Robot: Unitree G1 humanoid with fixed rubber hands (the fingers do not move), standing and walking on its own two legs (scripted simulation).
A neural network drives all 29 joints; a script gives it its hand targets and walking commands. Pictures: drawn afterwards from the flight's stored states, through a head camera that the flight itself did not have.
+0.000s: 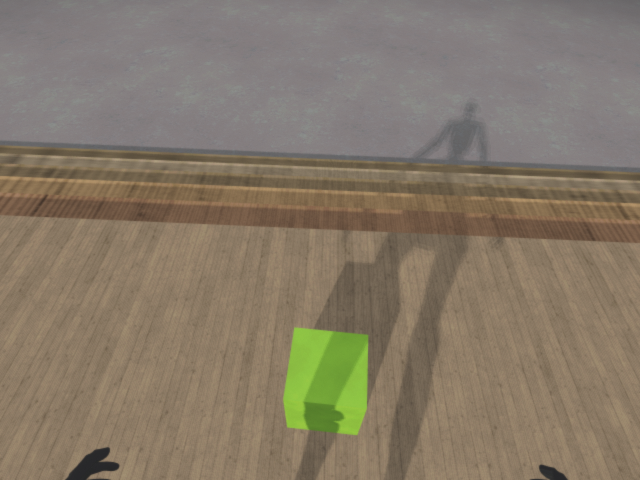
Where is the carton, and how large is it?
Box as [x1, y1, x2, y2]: [283, 327, 367, 434]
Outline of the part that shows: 294,327 283,397 287,426 357,434 366,409 367,335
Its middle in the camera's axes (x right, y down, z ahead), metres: +0.02 +0.42 +1.13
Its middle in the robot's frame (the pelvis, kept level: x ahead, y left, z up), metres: +0.47 -0.02 -0.66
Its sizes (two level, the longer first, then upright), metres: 0.210 0.200 0.250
